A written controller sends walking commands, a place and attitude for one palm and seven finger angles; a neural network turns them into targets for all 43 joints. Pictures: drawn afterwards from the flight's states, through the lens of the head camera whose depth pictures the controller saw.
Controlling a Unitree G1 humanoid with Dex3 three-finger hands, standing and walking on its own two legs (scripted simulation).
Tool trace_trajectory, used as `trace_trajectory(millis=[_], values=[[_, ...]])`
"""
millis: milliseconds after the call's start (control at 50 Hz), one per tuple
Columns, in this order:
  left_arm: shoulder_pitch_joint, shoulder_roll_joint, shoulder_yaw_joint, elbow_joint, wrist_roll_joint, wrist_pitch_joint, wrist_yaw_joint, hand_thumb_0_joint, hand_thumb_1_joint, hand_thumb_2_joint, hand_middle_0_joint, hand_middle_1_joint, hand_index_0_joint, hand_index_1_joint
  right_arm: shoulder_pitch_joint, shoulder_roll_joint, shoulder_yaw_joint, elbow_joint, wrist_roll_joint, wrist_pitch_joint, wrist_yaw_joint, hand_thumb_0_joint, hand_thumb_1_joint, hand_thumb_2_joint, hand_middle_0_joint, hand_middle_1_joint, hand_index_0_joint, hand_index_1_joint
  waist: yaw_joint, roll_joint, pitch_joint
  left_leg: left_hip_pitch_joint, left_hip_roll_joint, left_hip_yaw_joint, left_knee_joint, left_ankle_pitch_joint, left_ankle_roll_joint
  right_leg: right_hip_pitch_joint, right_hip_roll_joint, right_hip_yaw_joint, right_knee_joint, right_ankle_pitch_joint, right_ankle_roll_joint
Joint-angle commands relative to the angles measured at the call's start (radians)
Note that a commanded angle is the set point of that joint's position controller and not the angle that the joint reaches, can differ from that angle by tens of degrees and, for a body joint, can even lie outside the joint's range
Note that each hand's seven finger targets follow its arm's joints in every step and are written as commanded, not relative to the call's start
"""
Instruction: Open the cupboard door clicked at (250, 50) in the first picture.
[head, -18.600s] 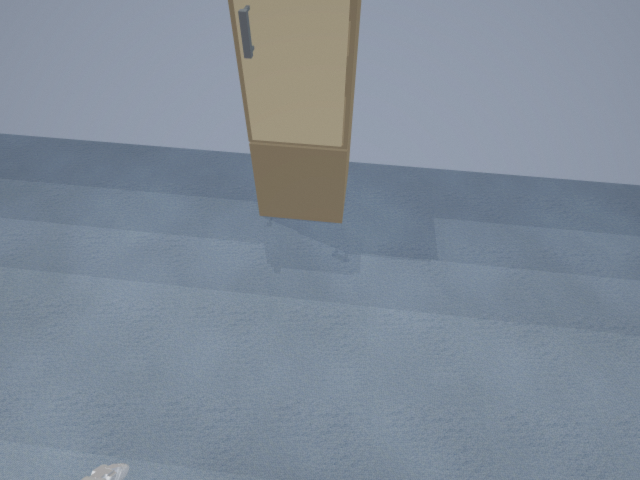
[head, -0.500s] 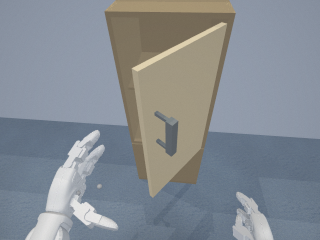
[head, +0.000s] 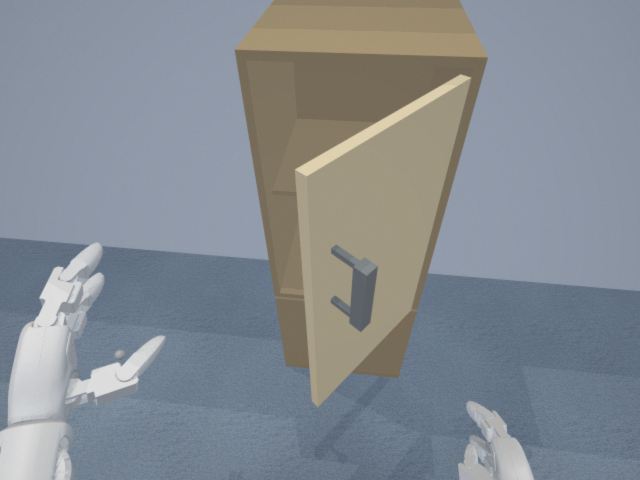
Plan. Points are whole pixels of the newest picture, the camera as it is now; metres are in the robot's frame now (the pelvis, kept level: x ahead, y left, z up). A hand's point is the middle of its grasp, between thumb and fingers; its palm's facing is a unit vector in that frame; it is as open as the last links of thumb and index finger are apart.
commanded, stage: draw the hand back to the body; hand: left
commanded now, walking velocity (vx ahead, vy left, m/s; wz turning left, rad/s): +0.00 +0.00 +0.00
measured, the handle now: (350, 288) +0.37 +0.01 +0.05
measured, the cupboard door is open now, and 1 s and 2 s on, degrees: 53 53 53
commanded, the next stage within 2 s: step back with the hand held close in 0.56 s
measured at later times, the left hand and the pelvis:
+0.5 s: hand (89, 347) +0.19 +0.25 +0.15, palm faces +0.46 -0.81 -0.36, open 7.5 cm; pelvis +0.00 -0.01 +0.00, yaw +0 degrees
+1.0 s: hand (89, 362) +0.18 +0.25 +0.14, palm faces +0.33 -0.81 -0.48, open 7.4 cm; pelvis -0.03 -0.01 +0.00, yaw -1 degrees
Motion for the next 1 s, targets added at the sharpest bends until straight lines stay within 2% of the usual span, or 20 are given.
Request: trace_trajectory(millis=[0, 160, 180, 220, 380, 400, 440, 540, 640, 660, 680, 700, 720, 740, 760, 780, 860, 880, 940, 980], values=[[-0.08, 0.161, 0.16, -0.218, -0.001, -0.067, 0.018, 0.0, 0.62, 0.78, -0.19, -0.3, -0.19, -0.3, -0.137, -0.11, -0.055, -0.16, 0.004, -0.049, -0.004, 0.0, -0.9, -0.9, 0.2, 0.3, 0.2, 0.3, 0.011, 0.012, -0.072, 0.026, 0.032, -0.043, -0.115, 0.268, -0.025, 0.027, 0.027, -0.018, -0.064, 0.19, -0.036], [-0.127, 0.222, 0.273, -0.208, -0.013, -0.074, 0.025, 0.0, 0.9, 0.9, -0.2, -0.3, -0.2, -0.3, -0.141, -0.116, -0.068, -0.139, 0.007, -0.038, -0.001, 0.0, -0.9, -0.9, 0.2, 0.3, 0.2, 0.3, 0.015, 0.042, -0.071, 0.046, 0.032, -0.038, -0.12, 0.311, -0.029, 0.041, 0.03, -0.013, -0.082, 0.225, -0.036], [-0.115, 0.199, 0.253, -0.175, -0.013, -0.068, 0.021, 0.0, 0.9, 0.9, -0.2, -0.3, -0.2, -0.3, -0.146, -0.119, -0.067, -0.135, 0.006, -0.039, -0.001, 0.0, -0.9, -0.9, 0.2, 0.3, 0.2, 0.3, 0.014, 0.047, -0.047, 0.039, 0.03, -0.036, -0.124, 0.291, -0.027, 0.031, 0.03, -0.012, -0.091, 0.216, -0.036], [-0.114, 0.159, 0.208, -0.155, -0.017, -0.062, 0.014, 0.0, 0.9, 0.9, -0.2, -0.3, -0.2, -0.3, -0.147, -0.12, -0.07, -0.137, 0.008, -0.034, 0.002, 0.0, -0.9, -0.9, 0.2, 0.3, 0.2, 0.3, 0.005, 0.001, -0.029, 0.04, 0.033, -0.034, -0.132, 0.258, -0.021, 0.017, 0.029, -0.014, -0.097, 0.195, -0.03], [-0.139, 0.22, 0.253, -0.193, -0.013, -0.072, 0.021, 0.0, 0.9, 0.9, -0.2, -0.3, -0.2, -0.3, -0.161, -0.119, -0.075, -0.133, 0.006, -0.036, -0.005, 0.0, -0.9, -0.9, 0.2, 0.3, 0.2, 0.3, 0.017, 0.011, -0.07, 0.057, 0.02, -0.026, -0.125, 0.226, -0.012, 0.041, 0.03, 0.001, -0.12, 0.191, -0.032], [-0.148, 0.21, 0.244, -0.2, -0.013, -0.074, 0.022, 0.0, 0.9, 0.9, -0.2, -0.3, -0.2, -0.3, -0.162, -0.114, -0.072, -0.133, 0.005, -0.038, -0.007, 0.0, -0.9, -0.9, 0.2, 0.3, 0.2, 0.3, 0.014, 0.04, -0.058, 0.053, 0.019, -0.024, -0.128, 0.221, -0.014, 0.038, 0.026, 0.001, -0.118, 0.187, -0.033], [-0.133, 0.207, 0.246, -0.188, -0.014, -0.073, 0.023, 0.0, 0.9, 0.9, -0.2, -0.3, -0.2, -0.3, -0.16, -0.11, -0.071, -0.129, 0.004, -0.041, -0.007, 0.0, -0.9, -0.9, 0.2, 0.3, 0.2, 0.3, 0.016, 0.05, -0.055, 0.054, 0.018, -0.024, -0.128, 0.223, -0.015, 0.036, 0.027, 0.0, -0.119, 0.192, -0.033], [-0.119, 0.197, 0.243, -0.166, -0.019, -0.076, 0.02, 0.0, 0.9, 0.9, -0.2, -0.3, -0.2, -0.3, -0.16, -0.109, -0.074, -0.125, 0.005, -0.045, -0.007, 0.0, -0.9, -0.9, 0.2, 0.3, 0.2, 0.3, 0.014, 0.005, -0.041, 0.06, 0.019, -0.017, -0.126, 0.216, -0.011, 0.025, 0.028, 0.001, -0.132, 0.187, -0.028], [-0.114, 0.19, 0.236, -0.141, -0.021, -0.075, 0.013, 0.0, 0.9, 0.9, -0.2, -0.3, -0.2, -0.3, -0.162, -0.109, -0.078, -0.121, 0.005, -0.042, -0.007, 0.0, -0.9, -0.9, 0.2, 0.3, 0.2, 0.3, 0.012, -0.001, -0.035, 0.066, 0.018, -0.008, -0.122, 0.217, -0.006, 0.02, 0.026, 0.007, -0.141, 0.194, -0.023], [-0.195, 0.231, 0.261, -0.213, -0.02, -0.086, 0.018, 0.0, 0.9, 0.9, -0.2, -0.3, -0.2, -0.3, -0.167, -0.114, -0.078, -0.125, 0.007, -0.045, -0.008, 0.0, -0.9, -0.9, 0.2, 0.3, 0.2, 0.3, 0.012, 0.017, -0.07, 0.079, 0.015, -0.012, -0.118, 0.219, -0.006, 0.032, 0.025, 0.012, -0.141, 0.197, -0.025], [-0.34, 0.396, 0.422, -0.234, -0.006, -0.133, 0.03, 0.0, 0.9, 0.9, -0.2, -0.3, -0.2, -0.3, -0.141, -0.117, -0.06, -0.163, 0.021, -0.028, -0.006, 0.0, -0.9, -0.9, 0.2, 0.3, 0.2, 0.3, -0.026, 0.057, 0.053, -0.009, 0.026, -0.026, -0.095, 0.136, 0.003, -0.077, -0.018, 0.081, -0.192, 0.22, -0.025], [-0.169, 0.277, 0.336, -0.127, -0.014, -0.129, 0.013, 0.0, 0.9, 0.9, -0.2, -0.3, -0.2, -0.3, -0.145, -0.117, -0.076, -0.141, 0.014, -0.013, -0.007, 0.0, -0.9, -0.9, 0.2, 0.3, 0.2, 0.3, -0.028, -0.061, 0.013, -0.014, 0.031, -0.042, -0.058, 0.133, 0.007, -0.085, -0.04, 0.088, -0.195, 0.226, -0.023], [-0.072, 0.228, 0.292, -0.101, -0.012, -0.122, 0.002, 0.0, 0.9, 0.9, -0.2, -0.3, -0.2, -0.3, -0.141, -0.128, -0.084, -0.152, 0.013, 0.001, -0.001, 0.0, -0.9, -0.9, 0.2, 0.3, 0.2, 0.3, -0.03, -0.087, -0.009, 0.001, 0.029, -0.032, -0.038, 0.151, 0.008, -0.092, -0.048, 0.091, -0.193, 0.249, -0.024], [-0.042, 0.209, 0.266, -0.12, -0.012, -0.122, -0.003, 0.0, 0.9, 0.9, -0.2, -0.3, -0.2, -0.3, -0.146, -0.133, -0.086, -0.16, 0.011, 0.012, 0.003, 0.0, -0.9, -0.9, 0.2, 0.3, 0.2, 0.3, -0.034, -0.074, -0.024, -0.002, 0.031, -0.028, -0.032, 0.168, 0.008, -0.097, -0.054, 0.087, -0.183, 0.267, -0.023], [-0.016, 0.207, 0.266, -0.122, -0.011, -0.122, -0.003, 0.0, 0.9, 0.9, -0.2, -0.3, -0.2, -0.3, -0.144, -0.134, -0.089, -0.162, 0.011, 0.021, 0.004, 0.0, -0.9, -0.9, 0.2, 0.3, 0.2, 0.3, -0.037, -0.071, -0.05, -0.002, 0.037, -0.025, -0.031, 0.191, 0.007, -0.092, -0.056, 0.082, -0.168, 0.292, -0.021], [-0.013, 0.216, 0.271, -0.154, -0.011, -0.127, -0.001, 0.0, 0.9, 0.9, -0.2, -0.3, -0.2, -0.3, -0.147, -0.14, -0.092, -0.169, 0.01, 0.028, 0.002, 0.0, -0.9, -0.9, 0.2, 0.3, 0.2, 0.3, -0.035, -0.028, -0.083, -0.003, 0.04, -0.025, -0.035, 0.24, 0.004, -0.061, -0.058, 0.066, -0.141, 0.354, -0.02], [0.034, 0.262, 0.314, -0.208, -0.012, -0.123, 0.015, 0.0, 0.9, 0.9, -0.2, -0.3, -0.2, -0.3, -0.136, -0.136, -0.105, -0.196, 0.019, 0.06, -0.005, 0.0, -0.9, -0.9, 0.2, 0.3, 0.2, 0.3, -0.04, -0.068, -0.184, 0.012, 0.062, -0.015, -0.016, 0.378, -0.001, -0.022, -0.053, 0.055, -0.061, 0.51, -0.01], [0.028, 0.279, 0.325, -0.235, -0.012, -0.123, 0.02, 0.0, 0.9, 0.9, -0.2, -0.3, -0.2, -0.3, -0.139, -0.138, -0.106, -0.2, 0.02, 0.065, -0.009, 0.0, -0.9, -0.9, 0.2, 0.3, 0.2, 0.3, -0.039, -0.044, -0.196, 0.004, 0.063, -0.02, -0.016, 0.395, -0.003, -0.009, -0.058, 0.051, -0.045, 0.527, -0.011], [0.043, 0.283, 0.333, -0.262, -0.013, -0.122, 0.03, 0.0, 0.9, 0.9, -0.2, -0.3, -0.2, -0.3, -0.135, -0.135, -0.109, -0.219, 0.023, 0.075, -0.014, 0.0, -0.9, -0.9, 0.2, 0.3, 0.2, 0.3, -0.041, -0.037, -0.185, -0.03, 0.072, -0.028, -0.02, 0.392, -0.005, -0.026, -0.047, 0.054, -0.024, 0.485, -0.01], [0.057, 0.304, 0.358, -0.276, -0.013, -0.128, 0.038, 0.0, 0.9, 0.9, -0.2, -0.3, -0.2, -0.3, -0.141, -0.136, -0.111, -0.22, 0.022, 0.078, -0.018, 0.0, -0.9, -0.9, 0.2, 0.3, 0.2, 0.3, -0.038, -0.002, -0.185, -0.066, 0.078, -0.041, -0.033, 0.375, -0.002, -0.018, -0.044, 0.053, -0.007, 0.449, -0.011]])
